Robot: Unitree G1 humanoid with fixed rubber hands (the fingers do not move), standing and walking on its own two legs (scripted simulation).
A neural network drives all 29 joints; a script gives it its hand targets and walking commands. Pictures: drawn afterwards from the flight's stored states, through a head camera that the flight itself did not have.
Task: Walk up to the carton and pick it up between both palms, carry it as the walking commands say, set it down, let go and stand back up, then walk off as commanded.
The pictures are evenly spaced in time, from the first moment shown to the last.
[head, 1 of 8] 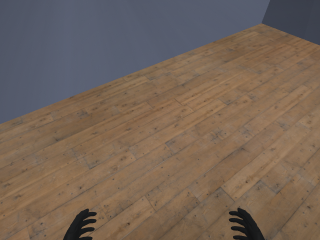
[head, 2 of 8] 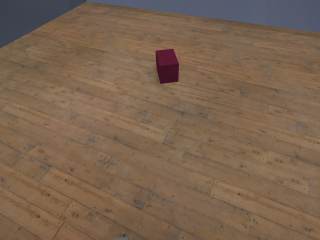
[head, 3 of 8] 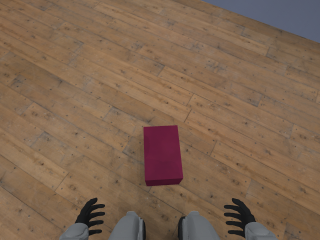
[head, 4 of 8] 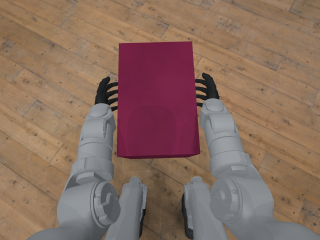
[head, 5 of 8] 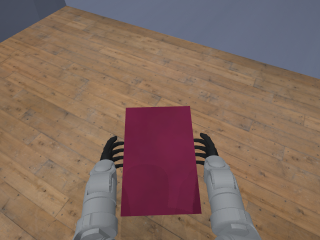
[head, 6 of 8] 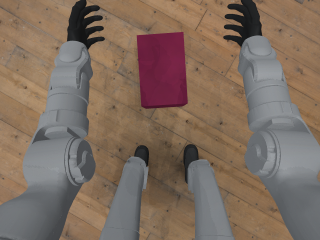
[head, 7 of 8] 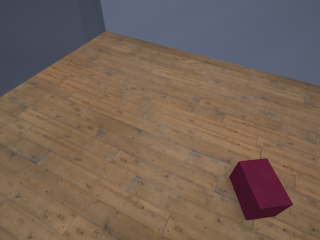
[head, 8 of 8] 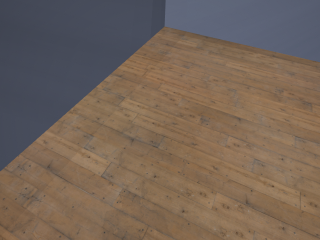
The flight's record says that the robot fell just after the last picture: no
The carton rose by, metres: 0.67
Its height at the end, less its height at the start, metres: +0.00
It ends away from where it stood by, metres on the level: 0.02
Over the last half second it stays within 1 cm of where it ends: yes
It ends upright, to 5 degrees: yes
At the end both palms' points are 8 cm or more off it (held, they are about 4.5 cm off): yes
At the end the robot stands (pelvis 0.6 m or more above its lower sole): yes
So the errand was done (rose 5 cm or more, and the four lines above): yes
